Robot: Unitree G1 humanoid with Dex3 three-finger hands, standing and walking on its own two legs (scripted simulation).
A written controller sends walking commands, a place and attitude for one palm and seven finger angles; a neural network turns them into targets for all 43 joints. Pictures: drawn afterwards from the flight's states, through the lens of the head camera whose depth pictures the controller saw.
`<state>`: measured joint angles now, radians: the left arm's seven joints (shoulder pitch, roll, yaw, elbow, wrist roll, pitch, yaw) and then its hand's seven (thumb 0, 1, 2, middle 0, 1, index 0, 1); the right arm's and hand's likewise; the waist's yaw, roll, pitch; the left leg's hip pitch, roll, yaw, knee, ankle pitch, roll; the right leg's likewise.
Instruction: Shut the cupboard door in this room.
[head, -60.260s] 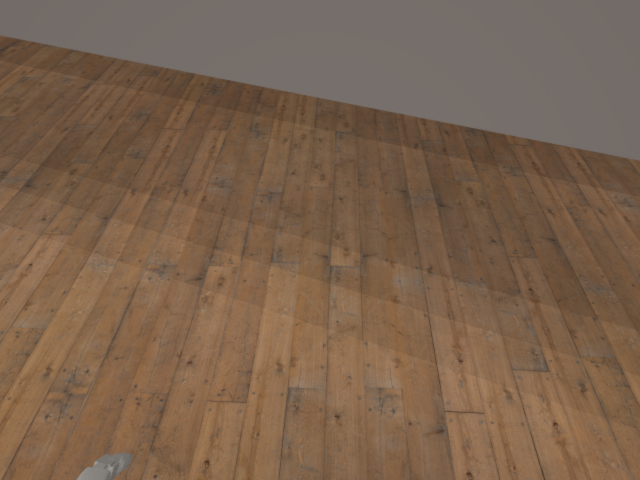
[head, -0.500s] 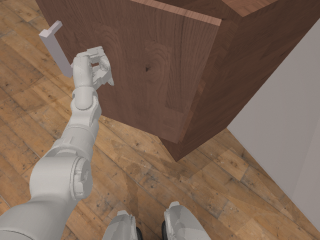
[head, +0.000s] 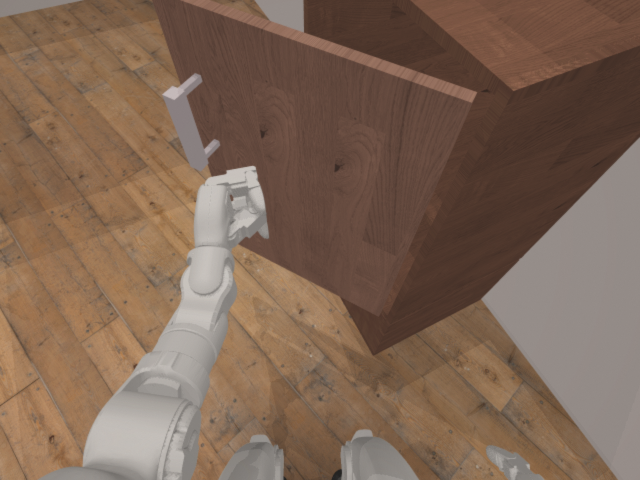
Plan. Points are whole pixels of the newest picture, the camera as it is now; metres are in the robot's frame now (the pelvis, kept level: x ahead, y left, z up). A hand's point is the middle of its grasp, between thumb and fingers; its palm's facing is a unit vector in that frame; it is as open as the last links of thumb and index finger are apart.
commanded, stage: draw the hand back to the body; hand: left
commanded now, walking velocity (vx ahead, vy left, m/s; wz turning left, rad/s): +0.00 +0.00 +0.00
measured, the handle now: (196, 124) +0.61 +0.17 +0.04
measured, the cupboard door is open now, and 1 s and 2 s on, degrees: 34 34 34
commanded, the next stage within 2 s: step back with the hand held close in 1.66 s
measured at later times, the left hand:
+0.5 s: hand (179, 238) +0.36 +0.14 +0.12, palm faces -0.02 -1.00 -0.02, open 3.1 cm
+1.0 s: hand out of the picture +0.27 +0.24 +0.19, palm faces +0.24 -0.93 -0.27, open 4.0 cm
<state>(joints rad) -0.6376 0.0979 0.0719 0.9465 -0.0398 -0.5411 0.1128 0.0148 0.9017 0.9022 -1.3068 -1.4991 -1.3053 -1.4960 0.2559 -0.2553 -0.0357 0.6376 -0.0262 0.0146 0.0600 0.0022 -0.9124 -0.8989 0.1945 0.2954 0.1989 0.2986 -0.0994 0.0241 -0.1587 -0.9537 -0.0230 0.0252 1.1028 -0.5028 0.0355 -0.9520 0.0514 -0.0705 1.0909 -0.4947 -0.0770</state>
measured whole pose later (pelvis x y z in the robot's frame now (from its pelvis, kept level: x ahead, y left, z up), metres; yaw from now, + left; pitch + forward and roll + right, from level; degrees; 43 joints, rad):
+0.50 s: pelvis +0.01 +0.01 +0.04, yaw -1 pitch +10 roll +0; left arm -0.18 0.18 0.06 0.41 -0.18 -0.33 -0.05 0.01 0.90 0.90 -1.30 -1.50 -1.30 -1.50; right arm 0.32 -0.26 0.00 0.58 0.05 0.02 0.00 0.01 -0.91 -0.90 0.20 0.30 0.20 0.30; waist -0.04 0.03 -0.12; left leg -0.61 -0.02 0.03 0.85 -0.42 0.04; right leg -0.60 0.06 -0.05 0.83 -0.41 -0.06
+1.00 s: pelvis +0.03 +0.04 +0.08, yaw +1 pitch -1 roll -1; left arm 0.29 0.30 0.11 -0.20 -0.08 0.00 0.08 0.01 0.90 0.90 -0.83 -0.97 -0.82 -0.97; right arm 0.18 -0.20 0.07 0.54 0.03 0.01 -0.06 0.01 -0.91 -0.90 0.20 0.30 0.20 0.30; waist 0.04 0.06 -0.03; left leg -0.18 -0.06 0.02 0.50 -0.30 0.08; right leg -0.16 0.03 -0.04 0.47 -0.28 -0.02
